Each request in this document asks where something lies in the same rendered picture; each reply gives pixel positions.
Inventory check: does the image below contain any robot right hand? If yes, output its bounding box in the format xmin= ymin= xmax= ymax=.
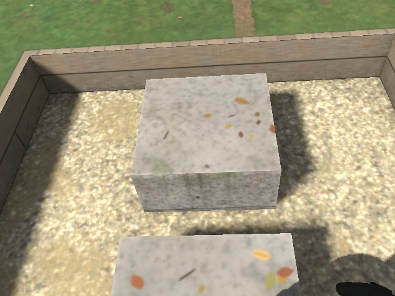
xmin=336 ymin=282 xmax=395 ymax=296

